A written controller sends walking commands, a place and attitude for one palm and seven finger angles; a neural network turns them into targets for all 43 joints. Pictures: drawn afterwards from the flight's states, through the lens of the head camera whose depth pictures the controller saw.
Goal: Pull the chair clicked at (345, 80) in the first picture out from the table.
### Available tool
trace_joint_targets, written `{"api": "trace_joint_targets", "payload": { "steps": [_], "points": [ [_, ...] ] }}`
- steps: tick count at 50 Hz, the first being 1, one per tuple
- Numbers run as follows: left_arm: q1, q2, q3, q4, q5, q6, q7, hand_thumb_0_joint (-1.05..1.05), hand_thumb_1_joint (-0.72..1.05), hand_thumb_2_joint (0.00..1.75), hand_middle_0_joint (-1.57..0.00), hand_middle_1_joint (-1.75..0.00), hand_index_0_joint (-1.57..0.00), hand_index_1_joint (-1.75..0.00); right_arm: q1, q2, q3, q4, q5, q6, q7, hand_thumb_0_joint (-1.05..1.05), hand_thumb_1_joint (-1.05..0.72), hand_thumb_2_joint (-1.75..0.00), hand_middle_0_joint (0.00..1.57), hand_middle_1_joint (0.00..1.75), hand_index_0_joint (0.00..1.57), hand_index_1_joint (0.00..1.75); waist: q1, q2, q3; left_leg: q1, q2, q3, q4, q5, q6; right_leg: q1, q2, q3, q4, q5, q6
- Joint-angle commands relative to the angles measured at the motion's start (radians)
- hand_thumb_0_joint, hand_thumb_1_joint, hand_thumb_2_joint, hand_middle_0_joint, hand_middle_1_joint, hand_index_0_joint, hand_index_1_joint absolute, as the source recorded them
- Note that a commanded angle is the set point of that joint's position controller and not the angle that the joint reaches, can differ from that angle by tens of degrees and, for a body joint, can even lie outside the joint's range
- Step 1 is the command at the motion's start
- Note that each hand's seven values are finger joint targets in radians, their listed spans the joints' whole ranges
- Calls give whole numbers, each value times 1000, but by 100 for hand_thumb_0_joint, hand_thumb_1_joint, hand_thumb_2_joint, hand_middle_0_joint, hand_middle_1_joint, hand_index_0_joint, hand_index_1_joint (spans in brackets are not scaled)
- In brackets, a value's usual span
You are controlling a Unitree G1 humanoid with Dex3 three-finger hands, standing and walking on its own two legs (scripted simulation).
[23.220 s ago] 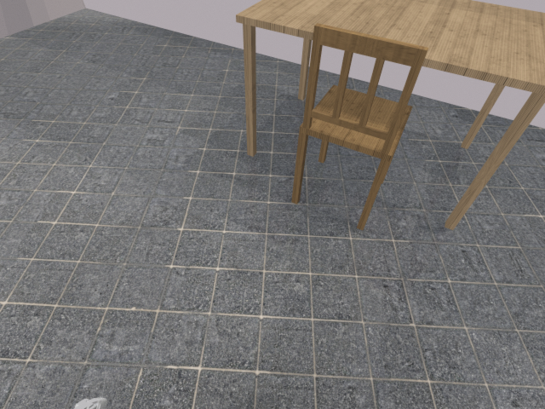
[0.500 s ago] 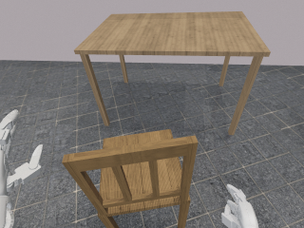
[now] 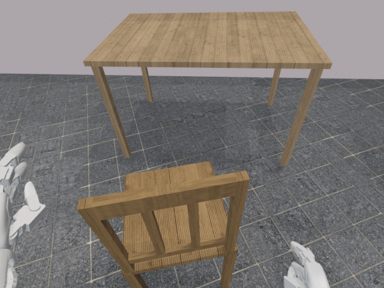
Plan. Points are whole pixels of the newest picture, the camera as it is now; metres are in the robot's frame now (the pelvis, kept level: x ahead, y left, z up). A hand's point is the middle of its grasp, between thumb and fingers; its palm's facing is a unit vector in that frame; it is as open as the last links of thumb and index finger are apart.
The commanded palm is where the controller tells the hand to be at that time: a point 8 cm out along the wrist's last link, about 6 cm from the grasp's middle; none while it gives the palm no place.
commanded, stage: step back with the hand held close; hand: left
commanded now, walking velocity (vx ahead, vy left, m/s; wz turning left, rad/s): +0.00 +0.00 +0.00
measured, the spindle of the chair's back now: (154, 232) +0.28 +0.14 -0.10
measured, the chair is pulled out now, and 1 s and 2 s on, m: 0.62 0.62 0.62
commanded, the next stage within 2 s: stop stepping back and stand still in 1.58 s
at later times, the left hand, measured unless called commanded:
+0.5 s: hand (17, 231) +0.15 +0.28 +0.16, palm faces +0.41 -0.77 -0.49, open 7.4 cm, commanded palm +0.09 +0.31 +0.17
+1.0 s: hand out of the picture +0.10 +0.28 +0.16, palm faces +0.47 -0.73 -0.49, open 7.4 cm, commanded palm +0.04 +0.31 +0.17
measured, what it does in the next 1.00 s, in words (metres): shifts its weight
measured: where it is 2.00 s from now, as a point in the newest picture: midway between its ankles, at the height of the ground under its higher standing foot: outside the picture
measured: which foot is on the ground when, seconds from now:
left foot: down 0.00-1.00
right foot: down 0.00-1.00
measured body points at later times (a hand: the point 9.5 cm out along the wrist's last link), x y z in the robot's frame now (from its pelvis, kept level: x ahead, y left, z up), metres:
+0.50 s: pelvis -0.05 +0.02 +0.00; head -0.03 +0.01 +0.45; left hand +0.12 +0.32 +0.18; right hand +0.14 -0.21 -0.09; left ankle -0.03 +0.13 -0.74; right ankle -0.02 -0.12 -0.74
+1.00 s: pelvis -0.10 +0.01 -0.02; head -0.08 +0.02 +0.43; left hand +0.07 +0.32 +0.19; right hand +0.08 -0.22 -0.10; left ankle -0.03 +0.13 -0.74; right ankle -0.02 -0.12 -0.74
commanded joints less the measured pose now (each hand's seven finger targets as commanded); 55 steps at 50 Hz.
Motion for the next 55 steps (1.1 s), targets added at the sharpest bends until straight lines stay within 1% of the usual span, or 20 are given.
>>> {"api": "trace_joint_targets", "payload": {
  "steps": [1,2,3,4,5,7,13,17,24,26,32,35,39,43,45,48,50,52,54,55],
  "points": [
    [-104,191,102,-222,7,-63,18,0,90,90,-20,-30,-20,-30,-157,-99,-32,-173,-6,-62,-6,0,-90,-90,20,30,20,30,4,-14,-68,-10,10,9,-64,275,27,5,-22,-13,-56,250,-22],
    [-253,354,253,-324,-5,-119,18,0,90,90,-20,-30,-20,-30,-128,-117,-34,-198,-2,-40,-3,0,-90,-90,20,30,20,30,-18,-31,21,-85,32,-7,-31,229,45,-70,-63,77,-116,330,-15],
    [-154,280,216,-207,0,-121,11,0,90,90,-20,-30,-20,-30,-128,-102,-36,-175,-7,-26,-4,0,-90,-90,20,30,20,30,-29,-90,18,-89,29,-20,-22,211,42,-64,-77,79,-117,351,-21],
    [-146,280,210,-223,6,-129,6,0,90,90,-20,-30,-20,-30,-124,-113,-42,-185,-8,-15,-2,0,-90,-90,20,30,20,30,-28,-67,4,-95,27,-19,-27,210,36,-51,-85,81,-110,370,-25],
    [-66,214,161,-188,7,-126,1,0,90,90,-20,-30,-20,-30,-139,-108,-40,-187,-11,-4,-1,0,-90,-90,20,30,20,30,-31,-39,-13,-85,30,-18,-32,239,36,-52,-82,74,-99,368,-22],
    [34,172,126,-189,13,-119,-1,0,90,90,-20,-30,-20,-30,-146,-109,-41,-199,-16,22,2,0,-90,-90,20,30,20,30,-27,7,-72,-70,46,-18,-43,335,37,-28,-73,51,-71,376,-14],
    [73,235,179,-305,19,-123,19,0,90,90,-20,-30,-20,-30,-152,-105,-52,-221,-17,53,-9,0,-90,-90,20,30,20,30,-24,-19,-181,-76,81,-33,-40,467,39,-9,-60,24,-3,386,-1],
    [72,252,196,-338,14,-128,30,0,90,90,-20,-30,-20,-30,-150,-100,-53,-218,-16,42,-20,0,-90,-90,20,30,20,30,-24,22,-181,-119,107,-52,-45,459,47,-31,-51,19,44,304,4],
    [56,252,194,-325,16,-120,41,0,90,90,-20,-30,-20,-30,-128,-108,-58,-205,-15,22,-27,0,-90,-90,20,30,20,30,-29,17,-129,-277,95,-63,-34,186,46,-40,-59,55,32,235,-6],
    [61,228,173,-320,16,-119,42,0,90,90,-20,-30,-20,-30,-126,-99,-54,-210,-15,19,-27,0,-90,-90,20,30,20,30,-32,-25,-118,-284,72,-54,-11,111,41,-77,-66,82,-7,209,-10],
    [24,253,185,-320,25,-131,58,0,90,90,-20,-30,-20,-30,-113,-100,-52,-208,-15,14,-31,0,-90,-90,20,30,20,30,-44,-90,-69,-282,25,-39,40,-99,30,-230,-105,129,-139,-91,-31],
    [39,259,193,-324,28,-141,66,0,90,90,-20,-30,-20,-30,-108,-103,-49,-205,-15,9,-36,0,-90,-90,20,30,20,30,-45,-51,-72,-291,42,-60,15,-148,36,-248,-90,106,-134,-181,-24],
    [39,272,218,-355,40,-156,68,0,90,90,-20,-30,-20,-30,-122,-122,-50,-221,-9,-10,-40,0,-90,-90,20,30,20,30,-39,114,-77,-500,120,-146,-155,-247,76,-41,-8,38,64,-66,8],
    [57,253,217,-362,40,-171,58,0,90,90,-20,-30,-20,-30,-111,-118,-53,-219,-16,-37,-33,0,-90,-90,20,30,20,30,-31,86,-114,-545,141,-149,-110,-126,90,24,-5,45,166,141,9],
    [51,246,227,-355,47,-181,53,0,90,90,-20,-30,-20,-30,-110,-115,-55,-214,-16,-49,-32,0,-90,-90,20,30,20,30,-31,120,-100,-677,167,-163,-140,-270,110,101,3,48,232,103,16],
    [19,248,227,-367,55,-195,46,0,90,90,-20,-30,-20,-30,-94,-119,-62,-213,-15,-59,-24,0,-90,-90,20,30,20,30,-33,46,-72,-723,140,-139,-69,-325,105,70,-4,87,218,91,8],
    [1,253,220,-373,50,-198,45,0,90,90,-20,-30,-20,-30,-77,-111,-64,-202,-21,-60,-20,0,-90,-90,20,30,20,30,-40,-54,-78,-600,58,-81,54,-290,67,-78,-63,179,70,21,-24],
    [-22,272,214,-368,42,-196,54,0,90,90,-20,-30,-20,-30,-77,-102,-65,-181,-29,-56,-12,0,-90,-90,20,30,20,30,-45,-177,-80,-397,-18,-28,237,-206,24,-309,-168,285,-130,-147,-84],
    [-31,295,226,-359,43,-190,69,0,90,90,-20,-30,-20,-30,-83,-93,-64,-140,-40,-39,-8,0,-90,-90,20,30,20,30,-50,-216,-120,-242,-43,1,394,-113,8,-422,-253,301,-207,-136,-136],
    [-3,277,218,-341,41,-184,72,0,90,90,-20,-30,-20,-30,-86,-76,-59,-134,-39,-25,-6,0,-90,-90,20,30,20,30,-55,-231,-148,-221,-39,3,382,-85,11,-397,-258,255,-192,-78,-130]
  ]
}}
